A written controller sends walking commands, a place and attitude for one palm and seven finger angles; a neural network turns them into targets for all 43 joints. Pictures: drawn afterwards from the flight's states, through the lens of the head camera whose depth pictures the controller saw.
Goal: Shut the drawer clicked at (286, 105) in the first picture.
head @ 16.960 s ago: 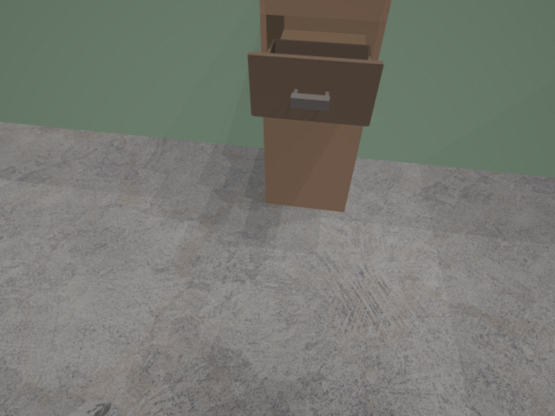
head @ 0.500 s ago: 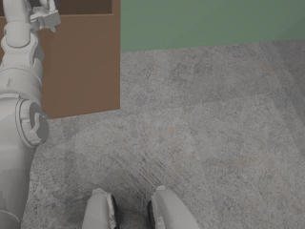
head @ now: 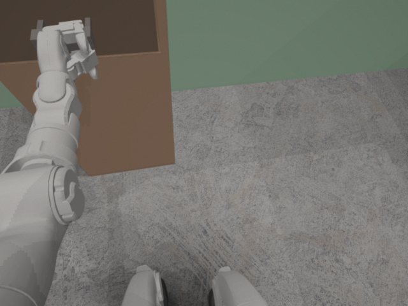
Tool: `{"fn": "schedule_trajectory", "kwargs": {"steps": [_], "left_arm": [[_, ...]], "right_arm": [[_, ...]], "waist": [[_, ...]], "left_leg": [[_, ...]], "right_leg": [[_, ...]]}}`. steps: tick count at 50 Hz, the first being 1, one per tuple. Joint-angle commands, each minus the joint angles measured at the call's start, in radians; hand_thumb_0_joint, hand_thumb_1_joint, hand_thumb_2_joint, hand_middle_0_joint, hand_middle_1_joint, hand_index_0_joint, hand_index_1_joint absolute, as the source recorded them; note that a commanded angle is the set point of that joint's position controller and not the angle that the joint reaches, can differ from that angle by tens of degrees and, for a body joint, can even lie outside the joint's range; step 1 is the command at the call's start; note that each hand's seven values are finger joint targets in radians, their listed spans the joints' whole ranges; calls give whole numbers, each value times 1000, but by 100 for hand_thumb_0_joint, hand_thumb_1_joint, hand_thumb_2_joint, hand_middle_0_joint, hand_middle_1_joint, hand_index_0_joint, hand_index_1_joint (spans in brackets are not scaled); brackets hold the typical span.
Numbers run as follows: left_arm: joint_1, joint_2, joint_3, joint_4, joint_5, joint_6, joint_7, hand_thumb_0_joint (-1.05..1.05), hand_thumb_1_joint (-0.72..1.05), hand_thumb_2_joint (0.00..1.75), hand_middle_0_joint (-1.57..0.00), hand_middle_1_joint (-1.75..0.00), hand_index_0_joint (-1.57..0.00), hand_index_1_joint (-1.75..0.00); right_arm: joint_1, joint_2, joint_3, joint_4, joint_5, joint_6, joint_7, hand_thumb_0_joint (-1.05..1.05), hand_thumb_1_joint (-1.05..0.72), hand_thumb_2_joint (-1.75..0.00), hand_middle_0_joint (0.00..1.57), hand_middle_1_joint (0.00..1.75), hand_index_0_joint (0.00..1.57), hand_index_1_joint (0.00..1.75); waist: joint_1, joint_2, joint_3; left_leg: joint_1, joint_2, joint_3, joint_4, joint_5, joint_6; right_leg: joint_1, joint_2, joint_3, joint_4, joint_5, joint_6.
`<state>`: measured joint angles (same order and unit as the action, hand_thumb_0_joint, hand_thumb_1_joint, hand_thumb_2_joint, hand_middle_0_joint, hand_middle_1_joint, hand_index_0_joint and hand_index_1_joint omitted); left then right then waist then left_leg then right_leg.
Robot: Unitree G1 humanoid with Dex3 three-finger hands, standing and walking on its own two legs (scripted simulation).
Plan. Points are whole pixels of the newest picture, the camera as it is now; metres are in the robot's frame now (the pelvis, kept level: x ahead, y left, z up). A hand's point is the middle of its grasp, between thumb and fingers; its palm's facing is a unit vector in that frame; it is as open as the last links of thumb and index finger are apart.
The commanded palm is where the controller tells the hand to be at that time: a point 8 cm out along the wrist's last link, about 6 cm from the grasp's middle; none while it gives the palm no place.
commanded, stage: draw the hand back to the body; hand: left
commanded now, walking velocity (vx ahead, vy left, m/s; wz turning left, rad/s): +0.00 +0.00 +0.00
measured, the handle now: (64, 31) +0.64 +0.19 +0.10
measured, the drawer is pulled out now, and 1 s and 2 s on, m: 0.00 0.00 0.00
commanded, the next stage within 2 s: step back with the hand held close in 1.42 s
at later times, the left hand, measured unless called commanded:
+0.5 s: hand (35, 106) +0.42 +0.19 +0.15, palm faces +0.06 -1.00 -0.04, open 3.2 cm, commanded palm +0.38 +0.23 +0.16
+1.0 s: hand out of the picture +0.26 +0.23 +0.21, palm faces +0.31 -0.91 -0.28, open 3.2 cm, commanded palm +0.21 +0.27 +0.23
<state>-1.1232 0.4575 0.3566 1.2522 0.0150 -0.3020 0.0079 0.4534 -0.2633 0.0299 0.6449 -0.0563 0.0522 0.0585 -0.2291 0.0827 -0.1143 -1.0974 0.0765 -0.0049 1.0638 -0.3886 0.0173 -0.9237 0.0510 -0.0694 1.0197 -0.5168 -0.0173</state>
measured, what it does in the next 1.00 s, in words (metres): rises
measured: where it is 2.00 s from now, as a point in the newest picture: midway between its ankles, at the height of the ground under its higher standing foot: outside the picture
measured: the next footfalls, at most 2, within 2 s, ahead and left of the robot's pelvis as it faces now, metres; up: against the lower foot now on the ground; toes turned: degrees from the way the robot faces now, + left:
none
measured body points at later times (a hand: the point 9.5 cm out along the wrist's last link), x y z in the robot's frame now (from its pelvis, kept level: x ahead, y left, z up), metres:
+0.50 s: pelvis +0.04 -0.01 +0.05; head +0.08 -0.01 +0.49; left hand +0.41 +0.24 +0.16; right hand +0.17 -0.27 -0.06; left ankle +0.05 +0.11 -0.66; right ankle -0.02 -0.12 -0.66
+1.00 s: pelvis +0.02 +0.01 +0.08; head +0.00 -0.02 +0.53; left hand +0.24 +0.27 +0.23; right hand +0.22 -0.20 -0.01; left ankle +0.05 +0.11 -0.66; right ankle -0.02 -0.12 -0.66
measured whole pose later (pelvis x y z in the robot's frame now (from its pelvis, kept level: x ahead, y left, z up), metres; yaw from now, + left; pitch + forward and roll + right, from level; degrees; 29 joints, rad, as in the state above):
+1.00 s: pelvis +0.02 +0.01 +0.08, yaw +2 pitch -3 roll +0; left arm 0.20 0.31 0.15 -0.16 -0.09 -0.06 0.08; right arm 0.16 -0.22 0.07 0.58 0.02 0.04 -0.08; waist 0.04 0.07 0.01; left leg -0.20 0.00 0.04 0.44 -0.18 0.02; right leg -0.05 -0.01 -0.02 0.40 -0.30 0.00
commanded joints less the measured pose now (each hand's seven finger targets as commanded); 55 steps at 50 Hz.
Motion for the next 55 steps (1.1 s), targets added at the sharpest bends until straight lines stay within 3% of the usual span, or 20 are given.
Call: {"fn": "schedule_trajectory", "kwargs": {"steps": [1, 2, 5, 7, 8, 10, 12, 16, 19, 21, 22, 24, 27, 28, 31, 33, 40, 44, 49, 55], "left_arm": [[-436, 223, 32, -238, -27, -94, -9, 0, 90, 90, -140, -160, -140, -160], [-451, 225, 36, -275, -28, -111, -13, 0, 90, 90, -140, -160, -140, -160], [-242, 281, 101, -404, -48, -123, -42, 0, 90, 90, -140, -160, -140, -160], [-131, 247, 79, -513, -70, -116, -66, 0, 90, 90, -140, -160, -140, -160], [-64, 190, 42, -563, -83, -100, -79, 0, 90, 90, -140, -160, -140, -160], [32, 183, 44, -664, -114, -66, -98, 0, 90, 90, -140, -160, -140, -160], [120, 118, -3, -752, -159, -34, -120, 0, 90, 90, -140, -160, -140, -160], [234, 36, -67, -829, -214, 10, -143, 0, 90, 90, -140, -160, -140, -160], [324, 20, -86, -829, -221, 31, -150, 0, 90, 90, -140, -160, -140, -160], [366, -5, -117, -876, -223, 45, -165, 0, 90, 90, -140, -160, -140, -160], [349, 0, -123, -957, -227, 42, -173, 0, 90, 90, -140, -160, -140, -160], [440, -7, -118, -1031, -245, 54, -185, 0, 90, 90, -140, -160, -140, -160], [509, 12, -96, -1107, -273, 67, -194, 0, 90, 90, -140, -160, -140, -160], [555, 49, -158, -1207, -152, 81, -103, 0, 90, 90, -140, -160, -140, -160], [692, -27, -202, -1266, -131, 136, -12, 0, 90, 90, -140, -160, -140, -160], [708, 30, -150, -1299, -115, 154, 21, 0, 90, 90, -140, -160, -140, -160], [876, 4, -157, -1501, -102, 179, 69, 0, 90, 90, -140, -160, -140, -160], [1046, -15, -154, -1583, -106, 182, 76, 0, 90, 90, -140, -160, -140, -160], [1184, 4, -104, -1670, -105, 175, 80, 0, 90, 90, -140, -160, -140, -160], [1387, 46, -15, -1848, -102, 137, 90, 0, 90, 90, -140, -160, -140, -160]], "right_arm": [[208, -178, -68, -31, 8, 1, -11, 0, -90, -90, 20, 30, 20, 30], [210, -175, -69, -29, 5, 0, -10, 0, -90, -90, 20, 30, 20, 30], [177, -173, -79, -80, 21, 13, -10, 0, -90, -90, 20, 30, 20, 30], [154, -161, -82, -109, 34, 18, -8, 0, -90, -90, 20, 30, 20, 30], [130, -154, -84, -128, 47, 18, -5, 0, -90, -90, 20, 30, 20, 30], [108, -156, -92, -144, 63, 20, -11, 0, -90, -90, 20, 30, 20, 30], [75, -152, -90, -161, 77, 12, -17, 0, -90, -90, 20, 30, 20, 30], [9, -153, -90, -154, 97, -6, -36, 0, -90, -90, 20, 30, 20, 30], [-41, -151, -82, -152, 103, -16, -48, 0, -90, -90, 20, 30, 20, 30], [-73, -148, -80, -164, 107, -19, -52, 0, -90, -90, 20, 30, 20, 30], [-91, -146, -81, -178, 110, -25, -53, 0, -90, -90, 20, 30, 20, 30], [-133, -140, -79, -200, 111, -37, -58, 0, -90, -90, 20, 30, 20, 30], [-192, -137, -68, -225, 116, -55, -70, 0, -90, -90, 20, 30, 20, 30], [-299, -112, -57, -245, 114, -37, -88, 0, -90, -90, 20, 30, 20, 30], [-327, -108, -48, -250, 107, -32, -112, 0, -90, -90, 20, 30, 20, 30], [-345, -110, -43, -243, 104, -22, -127, 0, -90, -90, 20, 30, 20, 30], [-408, -83, -14, -247, 89, -38, -147, 0, -90, -90, 20, 30, 20, 30], [-427, -78, -7, -240, 79, -58, -146, 0, -90, -90, 20, 30, 20, 30], [-443, -75, -9, -229, 71, -75, -146, 0, -90, -90, 20, 30, 20, 30], [-440, -70, -19, -224, 59, -117, -141, 0, -90, -90, 20, 30, 20, 30]], "waist": [[-19, 7, -467], [-10, 31, -490], [87, 71, -629], [118, 77, -665], [120, 67, -661], [128, -2, -632], [130, -35, -574], [121, -88, -391], [129, -64, -262], [139, -37, -265], [150, 11, -305], [176, 20, -349], [188, -68, -287], [221, -78, -262], [218, -50, -168], [223, -92, -144], [244, -9, -95], [254, -33, -21], [266, -41, 42], [284, -19, 33]], "left_leg": [[487, -49, -33, -53, 317, 36], [513, -50, -32, -47, 352, 35], [597, -61, -4, -73, 451, 27], [639, -71, 7, -96, 506, 27], [659, -75, 16, -105, 513, 30], [666, -78, 30, -129, 522, 37], [674, -86, 39, -161, 512, 42], [708, -82, 32, -227, 418, 45], [725, -83, 28, -261, 384, 45], [770, -85, 21, -272, 415, 45], [822, -89, 23, -268, 455, 44], [895, -82, 11, -278, 522, 38], [869, -83, 8, -315, 462, 41], [939, -82, 30, -381, 424, 32], [957, -70, 19, -450, 374, 30], [968, -77, 21, -492, 344, 32], [1084, -69, 6, -610, 311, 23], [1091, -61, 0, -665, 295, 19], [1097, -59, -1, -712, 247, 18], [1109, -66, -4, -722, 253, 15]], "right_leg": [[114, 34, 44, -162, 417, 9], [124, 31, 47, -151, 457, 7], [278, 28, 56, -151, 608, 3], [369, 26, 58, -159, 714, 2], [390, 27, 56, -175, 755, 5], [467, 24, 60, -204, 845, 13], [523, 18, 60, -232, 907, 18], [482, 17, 48, -301, 802, 28], [446, 12, 45, -334, 714, 25], [451, 9, 39, -338, 711, 18], [469, 7, 43, -335, 732, 13], [484, 4, 32, -333, 744, 10], [527, 4, 29, -357, 709, 10], [504, -21, 68, -443, 667, 16], [546, -25, 52, -481, 547, 4], [581, -21, 57, -530, 523, 5], [675, -23, 49, -633, 425, -7], [713, -22, 43, -676, 396, -8], [729, -23, 46, -728, 338, -5], [768, -26, 44, -755, 341, -7]]}}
